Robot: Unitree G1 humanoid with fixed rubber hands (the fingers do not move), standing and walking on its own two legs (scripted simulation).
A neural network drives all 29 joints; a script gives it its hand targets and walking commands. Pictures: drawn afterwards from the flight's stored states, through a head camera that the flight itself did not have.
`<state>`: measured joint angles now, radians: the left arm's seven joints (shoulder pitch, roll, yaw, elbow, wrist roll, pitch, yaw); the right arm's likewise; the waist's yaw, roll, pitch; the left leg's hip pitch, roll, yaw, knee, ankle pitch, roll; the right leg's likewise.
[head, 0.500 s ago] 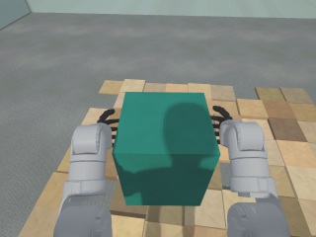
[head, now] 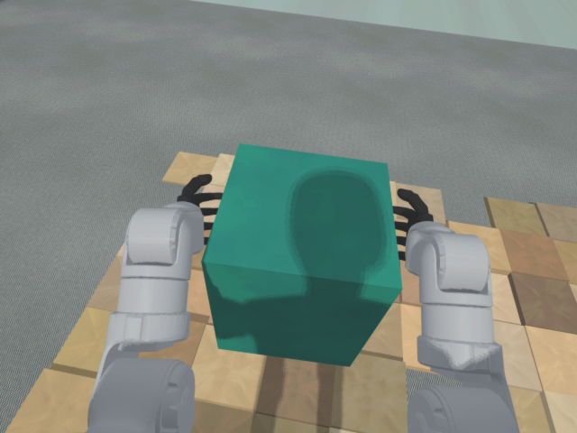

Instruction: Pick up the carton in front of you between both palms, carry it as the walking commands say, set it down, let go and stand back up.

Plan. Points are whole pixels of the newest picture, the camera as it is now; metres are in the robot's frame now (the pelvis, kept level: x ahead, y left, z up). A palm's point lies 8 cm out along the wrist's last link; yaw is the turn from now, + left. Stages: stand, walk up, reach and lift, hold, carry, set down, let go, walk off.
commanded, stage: carry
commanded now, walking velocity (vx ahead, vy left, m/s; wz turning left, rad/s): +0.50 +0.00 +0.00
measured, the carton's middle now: (297, 261) +0.37 +0.01 +0.04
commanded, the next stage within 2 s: none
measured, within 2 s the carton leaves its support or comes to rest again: neither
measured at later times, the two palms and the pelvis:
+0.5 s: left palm (265, 77) +0.67 +0.07 +0.16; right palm (427, 81) +0.70 -0.23 +0.16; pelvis +0.31 -0.10 -0.01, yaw +0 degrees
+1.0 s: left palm (324, 22) +1.01 -0.05 +0.14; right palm (447, 31) +0.98 -0.35 +0.15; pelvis +0.67 -0.16 -0.01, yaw -3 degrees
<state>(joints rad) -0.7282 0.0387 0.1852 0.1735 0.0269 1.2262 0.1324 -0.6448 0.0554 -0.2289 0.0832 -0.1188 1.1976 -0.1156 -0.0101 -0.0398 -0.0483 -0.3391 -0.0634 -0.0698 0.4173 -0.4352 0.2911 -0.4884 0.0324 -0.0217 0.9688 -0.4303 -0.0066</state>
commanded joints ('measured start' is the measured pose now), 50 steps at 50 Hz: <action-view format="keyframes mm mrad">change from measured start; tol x32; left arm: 1 -701 -1182 -614 -164 -412 -21 -223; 30 -887 -1110 -530 -187 -464 70 -274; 50 -158 -954 -587 -396 -157 74 -195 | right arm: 1 -830 1033 665 -185 519 -2 235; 37 -932 1146 672 -265 575 102 221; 50 -407 992 704 -289 483 136 286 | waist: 1 -74 245 -477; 10 66 -196 -529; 45 -73 168 -433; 50 88 -238 -527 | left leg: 1 540 246 -243 -1 535 -48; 11 -470 76 28 833 -4 -232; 18 -550 72 111 743 109 -283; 25 -399 -19 244 270 323 -250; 29 263 -50 280 51 603 -201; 32 853 424 -442 88 1085 110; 34 624 360 -492 -17 521 89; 46 293 136 3 152 993 -194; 48 -64 104 47 424 834 -277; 50 -634 14 90 871 -192 -337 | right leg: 1 -206 -25 23 -193 -21 37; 9 837 -174 220 -528 222 -46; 10 802 -344 612 -629 195 -137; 28 546 -148 28 -379 1401 -29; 30 297 -62 -67 124 1052 26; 31 3 52 -46 295 103 -8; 32 -245 94 80 598 -94 30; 39 -144 -10 2 -29 -27 -2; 45 122 56 -118 -496 386 2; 50 1178 -472 375 -432 1429 -290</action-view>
